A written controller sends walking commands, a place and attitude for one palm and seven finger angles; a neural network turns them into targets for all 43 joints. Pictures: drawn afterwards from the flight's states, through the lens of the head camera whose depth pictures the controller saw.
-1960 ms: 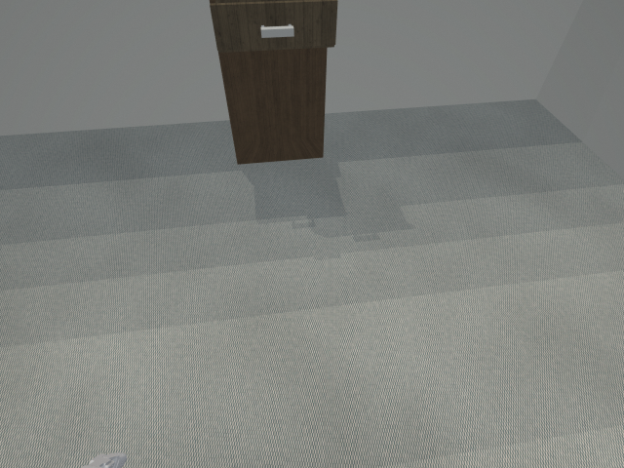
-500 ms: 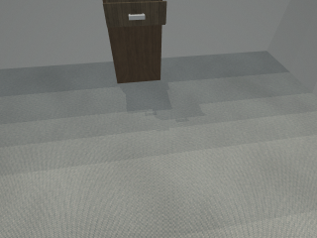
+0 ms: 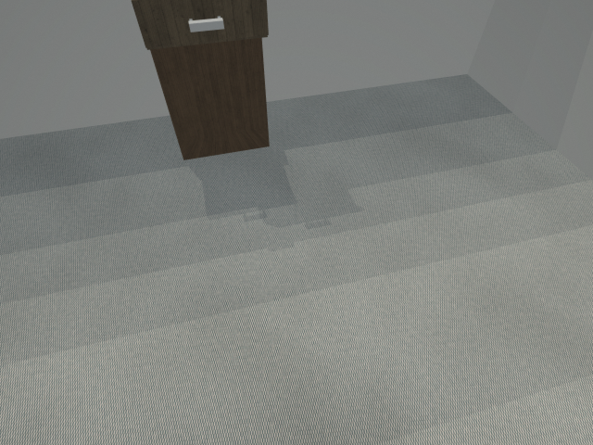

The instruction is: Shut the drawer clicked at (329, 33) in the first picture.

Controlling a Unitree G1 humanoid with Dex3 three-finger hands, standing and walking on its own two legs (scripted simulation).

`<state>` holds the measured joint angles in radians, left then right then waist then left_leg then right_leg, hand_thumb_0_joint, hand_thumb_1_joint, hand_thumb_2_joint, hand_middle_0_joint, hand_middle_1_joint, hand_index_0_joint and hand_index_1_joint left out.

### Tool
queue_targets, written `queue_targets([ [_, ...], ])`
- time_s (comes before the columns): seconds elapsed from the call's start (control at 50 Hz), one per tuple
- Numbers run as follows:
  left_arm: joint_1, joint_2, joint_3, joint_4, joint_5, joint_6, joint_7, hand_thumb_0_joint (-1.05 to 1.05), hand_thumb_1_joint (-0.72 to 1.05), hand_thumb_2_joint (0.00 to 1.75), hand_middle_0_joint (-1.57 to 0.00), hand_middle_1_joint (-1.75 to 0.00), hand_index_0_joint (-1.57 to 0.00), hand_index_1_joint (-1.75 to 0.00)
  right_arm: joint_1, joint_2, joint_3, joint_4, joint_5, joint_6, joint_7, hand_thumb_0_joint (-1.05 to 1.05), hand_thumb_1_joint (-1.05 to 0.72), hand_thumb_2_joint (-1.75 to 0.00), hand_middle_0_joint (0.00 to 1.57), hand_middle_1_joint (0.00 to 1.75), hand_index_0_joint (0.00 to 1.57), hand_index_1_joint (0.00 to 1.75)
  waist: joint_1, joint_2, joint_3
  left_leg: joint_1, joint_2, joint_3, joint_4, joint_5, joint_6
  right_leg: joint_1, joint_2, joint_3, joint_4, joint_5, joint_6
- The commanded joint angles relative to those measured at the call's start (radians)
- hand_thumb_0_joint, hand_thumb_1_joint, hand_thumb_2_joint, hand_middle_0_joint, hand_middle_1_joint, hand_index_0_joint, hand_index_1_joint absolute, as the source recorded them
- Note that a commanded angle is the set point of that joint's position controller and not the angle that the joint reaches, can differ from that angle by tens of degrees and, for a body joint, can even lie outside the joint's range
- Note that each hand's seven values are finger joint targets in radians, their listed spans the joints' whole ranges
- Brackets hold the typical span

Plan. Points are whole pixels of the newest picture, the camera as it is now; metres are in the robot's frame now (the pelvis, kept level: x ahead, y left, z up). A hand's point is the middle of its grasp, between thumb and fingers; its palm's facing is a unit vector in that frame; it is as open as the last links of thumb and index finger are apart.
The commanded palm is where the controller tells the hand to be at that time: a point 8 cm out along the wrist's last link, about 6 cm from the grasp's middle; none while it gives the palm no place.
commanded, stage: walk to a spot facing it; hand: left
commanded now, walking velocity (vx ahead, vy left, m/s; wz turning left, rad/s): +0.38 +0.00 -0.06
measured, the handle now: (205, 22) +1.29 +0.34 +0.02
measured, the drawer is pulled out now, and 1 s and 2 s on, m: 0.29 0.29 0.29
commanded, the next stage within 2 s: turn to face it in 1.42 s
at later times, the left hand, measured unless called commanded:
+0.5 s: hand (172, 432) +0.18 +0.21 -0.18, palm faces +0.03 -0.99 -0.14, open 7.4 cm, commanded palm none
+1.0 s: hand (229, 248) +0.52 +0.17 -0.15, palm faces -0.06 -0.98 -0.21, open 7.2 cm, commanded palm none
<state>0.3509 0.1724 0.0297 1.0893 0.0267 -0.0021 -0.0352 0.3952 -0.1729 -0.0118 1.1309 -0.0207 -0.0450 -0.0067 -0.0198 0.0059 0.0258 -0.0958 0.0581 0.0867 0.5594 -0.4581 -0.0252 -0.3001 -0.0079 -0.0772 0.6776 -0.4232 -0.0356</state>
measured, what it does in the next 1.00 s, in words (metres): walks ahead: left foot, then right foot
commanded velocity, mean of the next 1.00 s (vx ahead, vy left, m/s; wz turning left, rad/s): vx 0.38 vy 0.00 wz -0.08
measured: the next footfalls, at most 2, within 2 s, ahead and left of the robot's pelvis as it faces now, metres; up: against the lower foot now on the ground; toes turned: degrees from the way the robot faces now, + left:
left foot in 0.40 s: +0.33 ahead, +0.14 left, +0.00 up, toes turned +9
right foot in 0.82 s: +0.49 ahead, -0.12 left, +0.00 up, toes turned -15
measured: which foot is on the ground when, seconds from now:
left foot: down 0.00-0.02, up 0.04-0.38, down 0.40-0.82, up 0.84-1.00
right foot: down 0.00-0.40, up 0.42-0.80, down 0.82-1.00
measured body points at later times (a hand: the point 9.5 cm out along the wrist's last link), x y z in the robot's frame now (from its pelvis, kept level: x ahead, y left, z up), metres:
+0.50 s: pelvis +0.22 +0.04 +0.00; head +0.24 +0.06 +0.45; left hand +0.18 +0.27 -0.17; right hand +0.32 -0.20 -0.13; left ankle +0.29 +0.13 -0.72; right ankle +0.09 -0.07 -0.62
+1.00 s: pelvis +0.45 -0.01 +0.01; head +0.46 -0.02 +0.46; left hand +0.52 +0.22 -0.13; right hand +0.41 -0.24 -0.15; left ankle +0.43 +0.12 -0.64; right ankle +0.45 -0.11 -0.72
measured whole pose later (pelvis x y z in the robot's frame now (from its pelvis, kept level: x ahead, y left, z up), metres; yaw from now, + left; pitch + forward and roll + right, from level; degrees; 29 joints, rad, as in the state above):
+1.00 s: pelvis +0.45 -0.01 +0.01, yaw -5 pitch -1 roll -1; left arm 0.25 0.16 0.06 1.04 0.03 -0.06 0.00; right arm 0.31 -0.17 -0.05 1.11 -0.02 -0.01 0.01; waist -0.03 0.03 0.03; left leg -0.48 0.14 0.08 1.17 -0.30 0.00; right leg -0.22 -0.02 -0.17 0.50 -0.26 -0.04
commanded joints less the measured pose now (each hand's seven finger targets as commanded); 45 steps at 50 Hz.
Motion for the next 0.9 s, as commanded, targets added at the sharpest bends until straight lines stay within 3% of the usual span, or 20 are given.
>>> queue_targets([
  [0.0,0.383,0.238,0.062,0.042,-0.013,-0.073,0.038,0.0,0.9,0.9,-0.2,-0.3,-0.2,-0.3,-0.144,-0.1,-0.024,-0.125,0.014,-0.042,0.001,0.0,-0.9,-0.9,0.2,0.3,0.2,0.3,0.182,-0.295,-0.069,-0.598,-0.023,0.034,0.567,-0.08,0.044,0.527,-0.401,0.609,-0.417,0.259,-0.19],
  [0.02,0.364,0.221,0.058,0.045,-0.014,-0.07,0.049,0.0,0.9,0.9,-0.2,-0.3,-0.2,-0.3,-0.217,-0.105,-0.031,-0.137,0.011,-0.039,-0.001,0.0,-0.9,-0.9,0.2,0.3,0.2,0.3,0.182,-0.192,-0.012,-0.664,0.015,-0.043,0.68,-0.087,0.048,0.472,-0.426,0.634,-0.413,0.325,-0.227],
  [0.06,0.236,0.137,0.035,0.015,-0.002,-0.067,0.058,0.0,0.9,0.9,-0.2,-0.3,-0.2,-0.3,-0.237,-0.067,-0.035,-0.131,0.002,-0.028,0.005,0.0,-0.9,-0.9,0.2,0.3,0.2,0.3,0.114,-0.064,0.126,-0.69,0.082,-0.074,0.694,0.034,0.036,0.302,-0.381,0.485,-0.422,0.303,-0.212],
  [0.12,0.148,0.094,0.024,0.0,0.005,-0.078,0.061,0.0,0.9,0.9,-0.2,-0.3,-0.2,-0.3,-0.168,-0.02,-0.043,-0.102,-0.001,-0.003,0.02,0.0,-0.9,-0.9,0.2,0.3,0.2,0.3,0.037,-0.092,0.113,-0.586,0.089,-0.027,0.565,0.13,0.009,0.195,-0.29,0.269,-0.457,0.368,-0.152],
  [0.16,0.135,0.093,0.022,0.007,0.004,-0.083,0.06,0.0,0.9,0.9,-0.2,-0.3,-0.2,-0.3,-0.181,-0.009,-0.044,-0.117,0.003,0.007,0.031,0.0,-0.9,-0.9,0.2,0.3,0.2,0.3,0.023,-0.125,0.122,-0.546,0.078,0.007,0.452,0.199,0.006,0.148,-0.242,0.178,-0.478,0.403,-0.13],
  [0.28,0.131,0.12,0.036,0.029,0.001,-0.082,0.061,0.0,0.9,0.9,-0.2,-0.3,-0.2,-0.3,-0.267,-0.021,-0.041,-0.163,0.009,-0.014,0.04,0.0,-0.9,-0.9,0.2,0.3,0.2,0.3,0.024,-0.128,0.116,-0.343,0.017,0.077,0.145,0.27,0.046,0.18,-0.213,0.101,-0.425,0.6,-0.091],
  [0.32,0.102,0.135,0.044,0.026,-0.002,-0.078,0.059,0.0,0.9,0.9,-0.2,-0.3,-0.2,-0.3,-0.109,-0.058,-0.052,-0.118,0.001,-0.022,0.025,0.0,-0.9,-0.9,0.2,0.3,0.2,0.3,-0.056,-0.101,0.025,-0.129,-0.031,0.104,0.061,0.293,0.065,0.182,-0.182,0.047,-0.221,0.763,-0.07],
  [0.34,0.101,0.12,0.042,0.017,-0.007,-0.077,0.058,0.0,0.9,0.9,-0.2,-0.3,-0.2,-0.3,0.039,-0.105,-0.063,-0.078,-0.007,-0.026,0.012,0.0,-0.9,-0.9,0.2,0.3,0.2,0.3,-0.117,-0.046,-0.062,0.073,-0.013,0.07,0.011,0.311,0.083,0.12,-0.152,0.031,-0.006,0.757,-0.047],
  [0.36,0.153,0.067,0.043,0.001,-0.018,-0.073,0.048,0.0,0.9,0.9,-0.2,-0.3,-0.2,-0.3,0.166,-0.217,-0.09,-0.051,-0.024,-0.029,-0.003,0.0,-0.9,-0.9,0.2,0.3,0.2,0.3,-0.146,0.168,-0.201,0.311,0.216,-0.248,-0.049,0.276,0.162,-0.081,-0.045,-0.023,0.301,0.427,-0.005],
  [0.38,0.142,0.03,0.035,-0.033,-0.024,-0.078,0.037,0.0,0.9,0.9,-0.2,-0.3,-0.2,-0.3,0.221,-0.287,-0.102,-0.038,-0.017,-0.023,-0.005,0.0,-0.9,-0.9,0.2,0.3,0.2,0.3,-0.127,0.302,-0.234,0.333,0.427,-0.584,-0.24,0.25,0.258,-0.233,0.058,0.01,0.618,-0.129,0.0],
  [0.4,0.09,0.04,0.032,-0.048,-0.016,-0.076,0.043,0.0,0.9,0.9,-0.2,-0.3,-0.2,-0.3,0.128,-0.263,-0.096,-0.048,-0.001,-0.02,-0.009,0.0,-0.9,-0.9,0.2,0.3,0.2,0.3,-0.102,0.224,-0.191,0.234,0.443,-0.585,-0.3,0.078,0.266,-0.303,0.002,0.085,0.732,-0.116,-0.016],
  [0.44,-0.029,0.032,0.032,-0.064,-0.003,-0.063,0.028,0.0,0.9,0.9,-0.2,-0.3,-0.2,-0.3,-0.026,-0.143,-0.071,-0.096,-0.006,-0.029,-0.012,0.0,-0.9,-0.9,0.2,0.3,0.2,0.3,-0.052,0.101,0.05,-0.054,0.379,-0.433,-0.353,-0.016,0.229,-0.375,-0.097,0.099,0.728,0.031,-0.001],
  [0.52,0.044,-0.011,0.031,-0.057,0.007,-0.017,0.013,0.0,0.9,0.9,-0.2,-0.3,-0.2,-0.3,-0.119,-0.095,-0.055,-0.106,-0.006,-0.049,-0.013,0.0,-0.9,-0.9,0.2,0.3,0.2,0.3,0.053,0.113,0.056,-0.273,0.25,-0.113,-0.378,0.143,0.159,-0.189,-0.137,0.052,0.471,0.117,0.026],
  [0.72,-0.197,0.036,0.043,-0.159,0.006,-0.026,0.004,0.0,0.9,0.9,-0.2,-0.3,-0.2,-0.3,-0.008,-0.134,-0.073,-0.066,-0.013,-0.032,0.0,0.0,-0.9,-0.9,0.2,0.3,0.2,0.3,-0.001,0.063,0.071,-0.064,0.261,-0.02,-0.324,0.249,0.162,-0.114,-0.091,-0.044,-0.038,0.212,0.043],
  [0.76,-0.107,0.058,0.05,-0.128,0.009,-0.036,0.006,0.0,0.9,0.9,-0.2,-0.3,-0.2,-0.3,-0.011,-0.134,-0.067,-0.06,-0.011,-0.026,-0.002,0.0,-0.9,-0.9,0.2,0.3,0.2,0.3,0.052,0.027,0.029,-0.066,0.22,0.03,-0.16,0.384,0.125,0.057,-0.039,-0.087,-0.147,0.228,0.021],
  [0.78,0.039,0.103,0.061,-0.079,0.012,-0.048,0.011,0.0,0.9,0.9,-0.2,-0.3,-0.2,-0.3,-0.021,-0.126,-0.063,-0.059,-0.004,-0.027,0.002,0.0,-0.9,-0.9,0.2,0.3,0.2,0.3,0.12,-0.029,-0.048,-0.127,0.161,0.095,0.071,0.464,0.089,0.254,-0.055,-0.039,-0.188,0.209,-0.013],
  [0.8,0.171,0.218,0.088,-0.041,0.015,-0.061,0.024,0.0,0.9,0.9,-0.2,-0.3,-0.2,-0.3,0.004,-0.064,-0.049,-0.081,0.009,-0.034,0.012,0.0,-0.9,-0.9,0.2,0.3,0.2,0.3,0.155,-0.272,-0.151,-0.372,0.061,0.163,0.402,0.22,0.044,0.484,-0.301,0.299,-0.285,0.129,-0.101],
  [0.82,0.239,0.275,0.091,-0.028,-0.005,-0.06,0.033,0.0,0.9,0.9,-0.2,-0.3,-0.2,-0.3,-0.061,-0.061,-0.042,-0.133,0.01,-0.031,0.014,0.0,-0.9,-0.9,0.2,0.3,0.2,0.3,0.159,-0.3,-0.145,-0.557,-0.008,0.073,0.638,-0.103,0.037,0.528,-0.447,0.576,-0.415,0.178,-0.182],
  [0.84,0.187,0.268,0.091,-0.031,-0.006,-0.06,0.038,0.0,0.9,0.9,-0.2,-0.3,-0.2,-0.3,-0.119,-0.071,-0.049,-0.133,0.008,-0.03,0.013,0.0,-0.9,-0.9,0.2,0.3,0.2,0.3,0.158,-0.248,-0.116,-0.608,0.038,-0.028,0.754,-0.057,0.046,0.448,-0.447,0.569,-0.43,0.11,-0.188],
  [0.88,0.033,0.17,0.061,-0.068,-0.005,-0.064,0.044,0.0,0.9,0.9,-0.2,-0.3,-0.2,-0.3,-0.15,-0.069,-0.052,-0.129,0.0,-0.023,0.014,0.0,-0.9,-0.9,0.2,0.3,0.2,0.3,0.086,-0.089,-0.005,-0.604,0.108,-0.074,0.738,0.12,0.038,0.26,-0.377,0.373,-0.455,0.092,-0.142],
])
